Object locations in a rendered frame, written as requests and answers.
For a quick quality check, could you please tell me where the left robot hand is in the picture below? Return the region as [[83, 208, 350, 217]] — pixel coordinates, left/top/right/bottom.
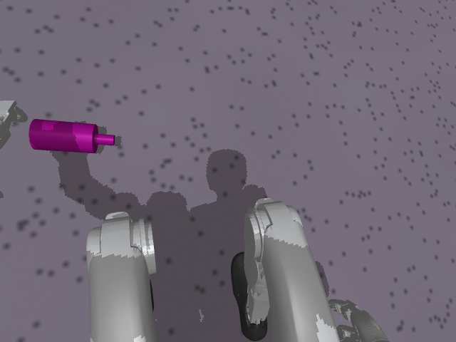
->
[[0, 100, 28, 198]]

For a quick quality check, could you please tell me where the right robot hand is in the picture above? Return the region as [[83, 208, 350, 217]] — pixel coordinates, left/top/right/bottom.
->
[[328, 299, 388, 342]]

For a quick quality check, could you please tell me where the right robot foot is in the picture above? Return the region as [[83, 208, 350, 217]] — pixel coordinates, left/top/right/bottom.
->
[[231, 252, 267, 341]]

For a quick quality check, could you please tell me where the bottle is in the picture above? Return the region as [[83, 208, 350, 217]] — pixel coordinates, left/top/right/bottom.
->
[[28, 119, 115, 153]]

